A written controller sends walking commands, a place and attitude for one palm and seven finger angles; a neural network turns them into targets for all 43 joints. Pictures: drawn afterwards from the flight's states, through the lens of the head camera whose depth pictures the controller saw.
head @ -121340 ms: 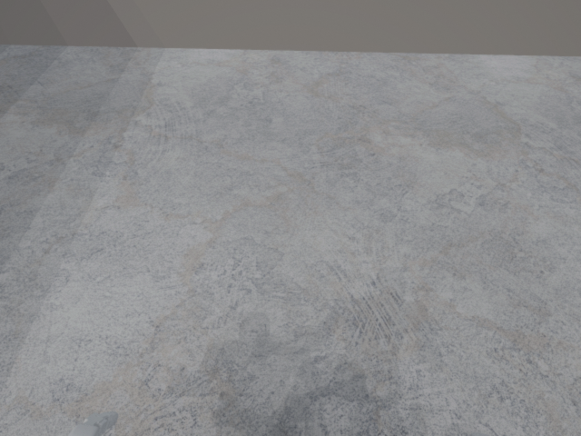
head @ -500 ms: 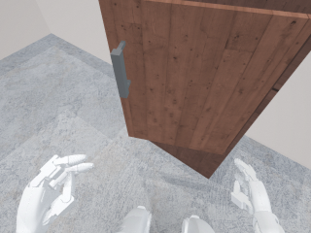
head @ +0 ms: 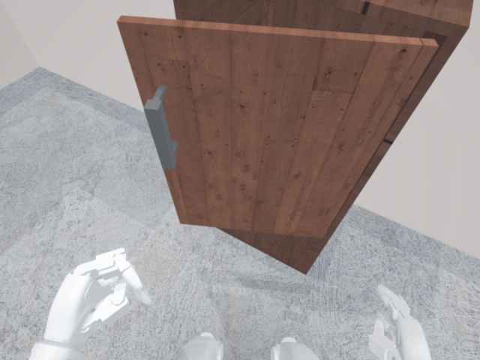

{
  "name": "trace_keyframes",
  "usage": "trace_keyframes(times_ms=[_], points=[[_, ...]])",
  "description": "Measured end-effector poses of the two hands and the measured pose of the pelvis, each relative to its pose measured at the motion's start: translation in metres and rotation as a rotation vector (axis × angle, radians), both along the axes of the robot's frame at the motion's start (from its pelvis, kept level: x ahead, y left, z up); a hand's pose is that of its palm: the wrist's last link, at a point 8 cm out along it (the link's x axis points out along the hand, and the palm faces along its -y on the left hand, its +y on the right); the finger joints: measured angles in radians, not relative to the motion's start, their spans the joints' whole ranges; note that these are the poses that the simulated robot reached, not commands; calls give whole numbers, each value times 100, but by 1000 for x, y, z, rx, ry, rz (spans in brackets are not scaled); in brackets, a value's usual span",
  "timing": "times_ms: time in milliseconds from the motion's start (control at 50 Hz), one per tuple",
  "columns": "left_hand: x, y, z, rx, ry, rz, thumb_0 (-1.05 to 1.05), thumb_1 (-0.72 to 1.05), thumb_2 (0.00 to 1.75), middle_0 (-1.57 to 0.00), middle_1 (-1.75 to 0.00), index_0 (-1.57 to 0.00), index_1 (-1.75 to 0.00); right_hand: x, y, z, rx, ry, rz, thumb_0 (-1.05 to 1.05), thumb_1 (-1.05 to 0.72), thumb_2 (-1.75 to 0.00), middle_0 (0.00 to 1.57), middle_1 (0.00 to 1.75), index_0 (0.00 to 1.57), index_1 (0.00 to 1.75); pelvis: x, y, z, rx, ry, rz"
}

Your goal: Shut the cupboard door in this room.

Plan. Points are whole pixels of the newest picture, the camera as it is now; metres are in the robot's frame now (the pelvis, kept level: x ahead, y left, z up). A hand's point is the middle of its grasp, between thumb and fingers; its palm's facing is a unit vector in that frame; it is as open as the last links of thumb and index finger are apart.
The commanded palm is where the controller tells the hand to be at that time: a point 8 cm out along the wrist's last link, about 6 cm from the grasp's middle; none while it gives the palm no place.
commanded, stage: raise the hand and make a fist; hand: left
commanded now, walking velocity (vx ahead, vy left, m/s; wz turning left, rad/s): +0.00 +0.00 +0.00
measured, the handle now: (165, 129) +0.47 +0.17 +0.10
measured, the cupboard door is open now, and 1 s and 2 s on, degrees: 23 23 23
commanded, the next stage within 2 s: bring the fist close to the handle in 0.82 s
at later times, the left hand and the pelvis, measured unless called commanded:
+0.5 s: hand (81, 254) +0.23 +0.22 +0.12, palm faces +0.02 -1.00 -0.06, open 3.1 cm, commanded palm +0.20 +0.26 +0.11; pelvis +0.00 +0.02 +0.03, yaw +1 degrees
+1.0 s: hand (113, 269) +0.22 +0.19 +0.09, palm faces -0.05 -1.00 -0.03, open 3.1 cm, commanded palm +0.22 +0.25 +0.11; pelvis +0.00 +0.01 +0.03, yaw +0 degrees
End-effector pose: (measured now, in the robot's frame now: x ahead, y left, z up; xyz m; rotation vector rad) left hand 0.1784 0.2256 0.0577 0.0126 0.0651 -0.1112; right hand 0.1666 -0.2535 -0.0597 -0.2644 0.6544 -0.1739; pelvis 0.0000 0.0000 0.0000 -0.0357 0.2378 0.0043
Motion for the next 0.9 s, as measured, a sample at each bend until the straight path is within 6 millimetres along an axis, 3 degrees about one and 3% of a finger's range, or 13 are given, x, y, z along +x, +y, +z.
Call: trace_keyframes(times_ms=[160, 280, 340, 480, 640, 800, 900], points=[[5, 29, 48, 21, -130, 146, 2, 90, 90, -118, -137, -117, -136, 9, 37, 26, 69, -84, 42, 1, -91, -90, 20, 30, 20, 30, 2, 10, 16, -9, -57, 3], [10, 24, 23, 7, 10, 74, 1, 90, 90, -125, -145, -125, -145, 7, 53, 29, 77, -72, 100, 1, -90, -89, 21, 30, 20, 30, -2, 16, 20, -14, -72, 12], [13, 24, 23, 11, 20, 51, 2, 90, 90, -127, -147, -127, -147, 2, 54, 30, 63, -57, 102, 1, -90, -89, 21, 31, 20, 30, -1, 17, 22, -16, -79, 10], [29, 44, 65, 43, -160, 124, 2, 90, 90, -129, -150, -129, -149, -6, 51, 29, 58, -25, 93, 1, -90, -89, 21, 31, 20, 30, 3, 21, 28, -19, -96, 13], [32, 30, 29, 0, 62, 48, 2, 90, 90, -130, -150, -129, -149, -10, 42, 32, 51, -12, 58, 2, -90, -89, 21, 30, 20, 30, 6, 21, 32, -10, -93, 3], [31, 35, 60, 34, -139, 126, 2, 90, 90, -130, -150, -129, -150, -4, 37, 31, 40, -11, 89, 1, -91, -90, 21, 30, 20, 30, 6, 15, 29, -9, -93, 9], [32, 25, 46, 28, -42, 76, 2, 90, 90, -130, -150, -129, -150, 0, 37, 26, 68, -16, 85, 1, -91, -90, 21, 30, 20, 30, 5, 13, 29, -6, -89, 10]])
